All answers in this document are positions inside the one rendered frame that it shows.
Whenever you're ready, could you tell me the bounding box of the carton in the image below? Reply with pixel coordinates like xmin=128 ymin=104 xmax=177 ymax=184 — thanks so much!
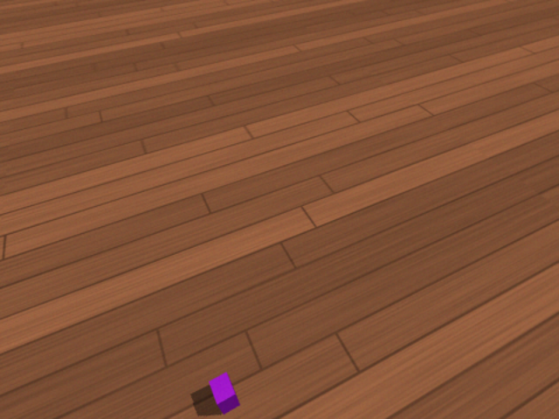
xmin=209 ymin=372 xmax=240 ymax=414

